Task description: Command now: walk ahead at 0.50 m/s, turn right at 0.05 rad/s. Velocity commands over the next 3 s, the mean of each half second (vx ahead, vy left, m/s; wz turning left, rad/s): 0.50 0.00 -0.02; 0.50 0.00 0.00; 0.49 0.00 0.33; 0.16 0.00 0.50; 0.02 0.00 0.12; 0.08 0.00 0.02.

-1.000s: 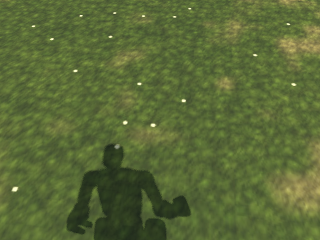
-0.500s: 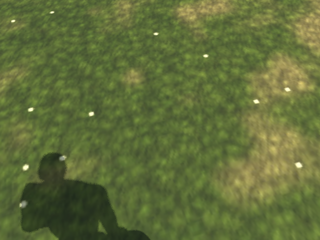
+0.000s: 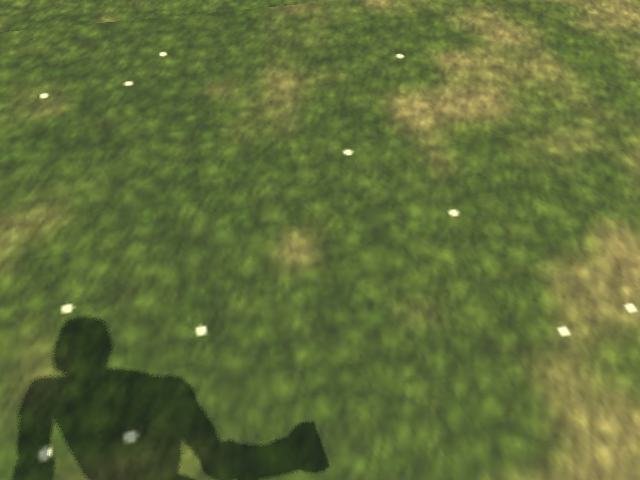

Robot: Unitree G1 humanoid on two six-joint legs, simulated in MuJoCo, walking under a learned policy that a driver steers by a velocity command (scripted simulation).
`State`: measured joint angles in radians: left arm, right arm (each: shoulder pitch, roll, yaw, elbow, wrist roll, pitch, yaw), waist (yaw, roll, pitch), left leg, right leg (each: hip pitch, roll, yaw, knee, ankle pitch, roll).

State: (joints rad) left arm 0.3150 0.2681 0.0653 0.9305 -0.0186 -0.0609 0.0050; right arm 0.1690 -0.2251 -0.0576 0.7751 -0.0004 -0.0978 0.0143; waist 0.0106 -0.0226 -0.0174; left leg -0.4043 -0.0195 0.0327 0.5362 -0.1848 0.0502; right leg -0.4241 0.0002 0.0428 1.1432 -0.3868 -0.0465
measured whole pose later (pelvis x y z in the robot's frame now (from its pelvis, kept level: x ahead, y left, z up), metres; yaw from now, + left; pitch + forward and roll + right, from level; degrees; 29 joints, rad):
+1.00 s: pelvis +0.55 -0.01 -0.01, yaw +0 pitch +2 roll -1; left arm 0.37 0.25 0.06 1.04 -0.01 -0.06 0.01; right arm 0.00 -0.23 -0.06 0.83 0.01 -0.10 0.04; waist 0.06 -0.01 0.04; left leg -0.49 0.00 0.05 0.56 -0.11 0.07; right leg -0.09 -0.01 0.01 0.77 -0.47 -0.02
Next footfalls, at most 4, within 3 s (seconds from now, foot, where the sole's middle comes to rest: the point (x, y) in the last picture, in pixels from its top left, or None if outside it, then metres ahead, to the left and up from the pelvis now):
0.42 right None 0.39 -0.15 -0.77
0.96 left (286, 387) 0.70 0.09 -0.77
1.46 right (374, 287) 0.98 -0.12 -0.77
1.94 left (266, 286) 0.97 0.15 -0.77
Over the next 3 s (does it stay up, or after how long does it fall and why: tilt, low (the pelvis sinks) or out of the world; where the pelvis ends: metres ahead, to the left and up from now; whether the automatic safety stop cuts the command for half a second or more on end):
stays up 1.00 0.05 0.00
